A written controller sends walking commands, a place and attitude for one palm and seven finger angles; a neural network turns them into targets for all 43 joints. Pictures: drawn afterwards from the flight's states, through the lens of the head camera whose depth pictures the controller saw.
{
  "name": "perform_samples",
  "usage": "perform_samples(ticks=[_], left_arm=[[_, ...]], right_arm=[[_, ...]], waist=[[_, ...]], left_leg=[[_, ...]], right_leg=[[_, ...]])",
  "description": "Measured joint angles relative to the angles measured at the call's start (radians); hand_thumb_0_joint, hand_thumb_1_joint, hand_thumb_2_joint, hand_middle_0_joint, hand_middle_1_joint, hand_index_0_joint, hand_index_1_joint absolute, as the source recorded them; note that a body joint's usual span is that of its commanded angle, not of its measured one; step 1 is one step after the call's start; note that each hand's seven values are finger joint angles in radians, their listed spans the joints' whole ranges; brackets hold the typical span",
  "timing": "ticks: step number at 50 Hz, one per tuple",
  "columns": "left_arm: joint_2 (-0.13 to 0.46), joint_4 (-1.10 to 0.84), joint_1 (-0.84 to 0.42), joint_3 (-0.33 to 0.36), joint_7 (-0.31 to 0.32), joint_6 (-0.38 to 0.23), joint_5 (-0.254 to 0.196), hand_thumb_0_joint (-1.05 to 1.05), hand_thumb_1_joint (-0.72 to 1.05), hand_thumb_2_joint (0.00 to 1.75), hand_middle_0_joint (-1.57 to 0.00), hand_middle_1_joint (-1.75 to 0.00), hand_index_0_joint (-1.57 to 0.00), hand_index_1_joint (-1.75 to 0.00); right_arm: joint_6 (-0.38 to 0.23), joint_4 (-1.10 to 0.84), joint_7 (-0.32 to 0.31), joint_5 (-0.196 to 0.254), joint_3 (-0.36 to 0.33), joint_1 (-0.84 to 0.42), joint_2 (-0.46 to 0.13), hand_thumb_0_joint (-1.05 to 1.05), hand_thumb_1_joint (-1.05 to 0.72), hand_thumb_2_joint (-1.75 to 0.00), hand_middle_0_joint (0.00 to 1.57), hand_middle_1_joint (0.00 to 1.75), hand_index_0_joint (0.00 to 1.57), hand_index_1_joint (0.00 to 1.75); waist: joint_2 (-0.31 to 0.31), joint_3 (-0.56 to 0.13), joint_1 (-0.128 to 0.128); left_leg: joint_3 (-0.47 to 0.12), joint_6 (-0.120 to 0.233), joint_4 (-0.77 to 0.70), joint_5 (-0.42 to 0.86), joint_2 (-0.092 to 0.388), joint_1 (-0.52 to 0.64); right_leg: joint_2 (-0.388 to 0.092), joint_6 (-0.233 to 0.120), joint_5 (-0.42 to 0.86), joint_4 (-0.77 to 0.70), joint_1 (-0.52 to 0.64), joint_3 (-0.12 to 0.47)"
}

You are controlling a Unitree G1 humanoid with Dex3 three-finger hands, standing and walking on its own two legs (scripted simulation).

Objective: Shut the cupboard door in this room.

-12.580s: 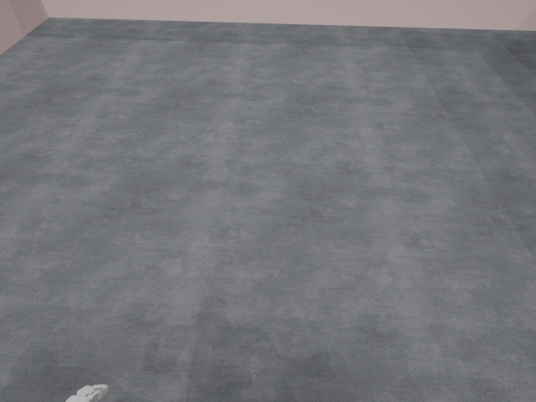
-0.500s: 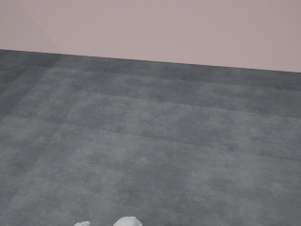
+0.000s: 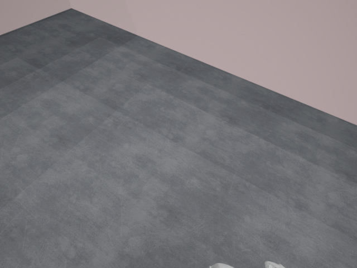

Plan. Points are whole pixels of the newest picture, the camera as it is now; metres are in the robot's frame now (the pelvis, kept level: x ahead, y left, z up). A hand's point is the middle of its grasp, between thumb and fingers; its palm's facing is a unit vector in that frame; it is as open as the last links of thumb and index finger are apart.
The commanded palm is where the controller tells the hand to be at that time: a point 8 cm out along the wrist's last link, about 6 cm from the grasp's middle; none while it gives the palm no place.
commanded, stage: turn or walk to find it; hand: left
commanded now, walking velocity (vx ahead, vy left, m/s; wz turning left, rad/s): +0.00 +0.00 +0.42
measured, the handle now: out of the picture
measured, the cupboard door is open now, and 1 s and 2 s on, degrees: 82 82 82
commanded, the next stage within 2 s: none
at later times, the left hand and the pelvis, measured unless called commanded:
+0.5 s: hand out of the picture +0.05 +0.16 -0.14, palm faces +0.20 -0.94 -0.27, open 7.4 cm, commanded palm none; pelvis -0.03 -0.05 +0.00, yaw +13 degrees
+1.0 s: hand out of the picture -0.17 +0.17 -0.19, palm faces +0.49 -0.83 -0.25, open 7.4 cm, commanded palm none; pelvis -0.08 -0.03 -0.01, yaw +26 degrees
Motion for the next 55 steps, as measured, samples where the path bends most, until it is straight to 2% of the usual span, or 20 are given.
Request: perform_samples(ticks=[5, 10, 17, 20, 21, 22, 24, 25, 28, 32, 36, 43, 45, 46, 47, 48, 50, 52, 55], left_arm=[[-0.005, -0.026, -0.03, -0.003, -0.002, -0.012, 0.0, 0.01, 0.91, 0.9, -0.2, -0.3, -0.2, -0.3], [-0.021, -0.045, -0.067, -0.006, 0.001, -0.013, -0.002, 0.01, 0.91, 0.9, -0.2, -0.3, -0.2, -0.3], [-0.06, -0.081, -0.131, -0.019, 0.005, -0.021, -0.011, 0.01, 0.91, 0.9, -0.2, -0.3, -0.2, -0.3], [-0.077, -0.1, -0.143, -0.027, 0.005, -0.036, -0.016, 0.01, 0.91, 0.9, -0.2, -0.3, -0.2, -0.3], [-0.079, -0.108, -0.139, -0.03, 0.005, -0.044, -0.015, 0.01, 0.91, 0.9, -0.2, -0.3, -0.2, -0.3], [-0.09, -0.107, -0.139, -0.031, 0.008, -0.053, -0.01, 0.01, 0.91, 0.9, -0.2, -0.3, -0.2, -0.3], [-0.104, -0.111, -0.127, -0.038, 0.009, -0.058, -0.007, 0.01, 0.91, 0.9, -0.2, -0.3, -0.2, -0.3], [-0.109, -0.111, -0.118, -0.04, 0.009, -0.058, -0.007, 0.01, 0.91, 0.9, -0.2, -0.3, -0.2, -0.3], [-0.121, -0.099, -0.093, -0.043, 0.009, -0.055, -0.007, 0.01, 0.9, 0.9, -0.2, -0.3, -0.2, -0.3], [-0.128, -0.083, -0.065, -0.042, 0.01, -0.06, -0.005, 0.01, 0.9, 0.9, -0.2, -0.3, -0.2, -0.3], [-0.121, -0.072, -0.038, -0.036, 0.01, -0.065, 0.0, 0.01, 0.91, 0.9, -0.21, -0.3, -0.21, -0.3], [-0.077, -0.043, 0.004, -0.026, 0.004, -0.06, 0.011, 0.01, 0.91, 0.9, -0.21, -0.3, -0.2, -0.3], [-0.058, -0.031, 0.015, -0.019, 0.004, -0.053, 0.009, 0.01, 0.91, 0.9, -0.21, -0.3, -0.2, -0.3], [-0.049, -0.028, 0.025, -0.016, 0.003, -0.048, 0.005, 0.01, 0.91, 0.9, -0.21, -0.3, -0.2, -0.3], [-0.033, -0.022, 0.026, -0.011, 0.003, -0.039, 0.001, 0.01, 0.91, 0.9, -0.2, -0.3, -0.2, -0.3], [-0.02, -0.016, 0.026, -0.008, 0.004, -0.026, 0.0, 0.01, 0.91, 0.9, -0.2, -0.3, -0.2, -0.3], [-0.006, -0.001, 0.022, -0.005, 0.008, -0.002, 0.0, 0.01, 0.91, 0.9, -0.2, -0.3, -0.2, -0.3], [-0.001, 0.005, 0.013, -0.002, 0.003, 0.005, -0.001, 0.01, 0.91, 0.9, -0.2, -0.3, -0.2, -0.3], [-0.002, -0.005, 0.0, -0.004, -0.003, -0.004, -0.001, 0.01, 0.91, 0.9, -0.2, -0.3, -0.2, -0.3]], right_arm=[[-0.003, 0.001, 0.0, 0.003, 0.004, 0.028, 0.015, 0.01, -0.9, -0.9, 0.21, 0.29, 0.2, 0.3], [-0.001, 0.007, 0.001, -0.001, -0.003, 0.072, 0.026, 0.01, -0.9, -0.9, 0.21, 0.29, 0.2, 0.3], [0.015, 0.031, 0.0, -0.009, -0.019, 0.138, 0.013, 0.01, -0.9, -0.9, 0.21, 0.29, 0.2, 0.3], [0.025, 0.04, 0.001, -0.008, -0.029, 0.164, 0.001, 0.01, -0.9, -0.9, 0.21, 0.29, 0.2, 0.3], [0.028, 0.041, 0.002, -0.005, -0.032, 0.174, -0.002, 0.01, -0.9, -0.9, 0.21, 0.29, 0.2, 0.3], [0.031, 0.047, 0.003, -0.001, -0.037, 0.175, -0.01, 0.01, -0.9, -0.9, 0.21, 0.29, 0.2, 0.3], [0.044, 0.054, 0.003, -0.004, -0.048, 0.176, -0.021, 0.01, -0.9, -0.9, 0.2, 0.29, 0.2, 0.3], [0.05, 0.057, 0.005, -0.006, -0.052, 0.177, -0.026, 0.01, -0.9, -0.9, 0.2, 0.29, 0.2, 0.3], [0.056, 0.058, 0.013, -0.008, -0.062, 0.176, -0.043, 0.01, -0.9, -0.9, 0.2, 0.29, 0.2, 0.3], [0.06, 0.064, 0.015, -0.009, -0.064, 0.17, -0.053, 0.01, -0.9, -0.9, 0.2, 0.29, 0.2, 0.3], [0.065, 0.074, 0.014, -0.008, -0.059, 0.147, -0.056, 0.01, -0.91, -0.9, 0.2, 0.29, 0.19, 0.3], [0.052, 0.057, 0.011, 0.006, -0.037, 0.053, -0.052, 0.01, -0.91, -0.9, 0.2, 0.29, 0.19, 0.3], [0.037, 0.04, 0.011, 0.008, -0.03, 0.029, -0.049, 0.01, -0.91, -0.9, 0.2, 0.29, 0.19, 0.3], [0.027, 0.028, 0.013, 0.007, -0.027, 0.021, -0.05, 0.01, -0.91, -0.9, 0.2, 0.29, 0.19, 0.3], [0.018, 0.022, 0.013, 0.005, -0.026, 0.008, -0.042, 0.01, -0.91, -0.9, 0.2, 0.29, 0.19, 0.3], [0.012, 0.015, 0.014, 0.004, -0.023, -0.003, -0.033, 0.01, -0.91, -0.9, 0.2, 0.29, 0.19, 0.3], [0.003, 0.004, 0.01, 0.0, -0.015, -0.011, -0.021, 0.01, -0.9, -0.9, 0.2, 0.29, 0.2, 0.3], [0.002, -0.001, 0.003, -0.001, -0.008, -0.012, -0.013, 0.01, -0.9, -0.9, 0.2, 0.29, 0.2, 0.3], [0.0, -0.001, 0.0, 0.0, -0.001, -0.007, -0.005, 0.01, -0.9, -0.9, 0.2, 0.29, 0.2, 0.3]], waist=[[0.008, -0.015, -0.009], [0.019, -0.022, -0.036], [0.056, -0.018, -0.083], [0.073, -0.023, -0.092], [0.073, -0.029, -0.091], [0.089, -0.024, -0.089], [0.101, -0.019, -0.092], [0.1, -0.019, -0.091], [0.105, -0.015, -0.095], [0.1, -0.011, -0.089], [0.085, -0.007, -0.069], [0.046, 0.013, -0.021], [0.033, 0.013, -0.014], [0.032, 0.008, -0.013], [0.011, 0.013, -0.007], [-0.005, 0.017, 0.0], [-0.012, 0.014, 0.002], [-0.005, 0.008, 0.001], [0.005, -0.001, 0.0]], left_leg=[[-0.033, 0.012, -0.077, 0.057, -0.023, 0.015], [-0.067, 0.013, -0.093, 0.081, -0.045, 0.001], [-0.127, -0.011, -0.067, 0.098, -0.062, -0.049], [-0.154, -0.033, -0.034, 0.094, -0.072, -0.084], [-0.16, -0.042, -0.009, 0.086, -0.081, -0.103], [-0.165, -0.049, 0.04, 0.036, -0.075, -0.124], [-0.146, -0.061, 0.218, -0.119, -0.076, -0.186], [-0.13, -0.066, 0.323, -0.151, -0.075, -0.218], [-0.096, -0.085, 0.561, -0.122, -0.042, -0.283], [-0.084, -0.112, 0.654, -0.085, 0.01, -0.288], [-0.075, -0.125, 0.593, -0.115, 0.042, -0.241], [-0.007, -0.112, 0.295, -0.19, 0.043, -0.108], [0.021, -0.101, 0.151, -0.121, 0.036, -0.052], [0.028, -0.082, 0.069, -0.052, 0.035, -0.02], [0.033, -0.05, 0.064, -0.032, 0.022, -0.021], [0.037, -0.033, 0.078, -0.037, 0.013, -0.025], [0.03, -0.02, 0.075, -0.046, 0.009, -0.022], [0.013, -0.016, 0.04, -0.027, 0.005, -0.009], [-0.008, -0.011, -0.016, 0.014, -0.003, 0.007]], right_leg=[[0.007, 0.02, 0.063, 0.028, -0.02, 0.037], [0.019, 0.025, 0.039, -0.045, 0.008, 0.053], [0.064, 0.004, -0.015, -0.252, 0.086, 0.057], [0.081, -0.01, 0.064, -0.437, 0.162, 0.048], [0.079, -0.021, 0.103, -0.519, 0.195, 0.045], [0.087, -0.046, 0.121, -0.531, 0.199, 0.034], [0.082, -0.086, 0.125, -0.52, 0.203, 0.011], [0.075, -0.096, 0.127, -0.526, 0.21, 0.002], [0.061, -0.104, 0.142, -0.56, 0.239, -0.029], [0.042, -0.106, 0.15, -0.576, 0.254, -0.071], [0.019, -0.103, 0.148, -0.571, 0.25, -0.108], [-0.028, -0.076, 0.141, -0.526, 0.217, -0.159], [-0.045, -0.06, 0.128, -0.488, 0.198, -0.176], [-0.051, -0.05, 0.114, -0.454, 0.181, -0.183], [-0.062, -0.038, 0.071, -0.398, 0.156, -0.163], [-0.059, -0.029, 0.0, -0.325, 0.127, -0.127], [-0.03, -0.017, -0.071, -0.175, 0.071, -0.064], [-0.009, -0.009, -0.049, -0.068, 0.029, -0.027], [0.003, 0.003, 0.001, -0.007, -0.002, 0.002]])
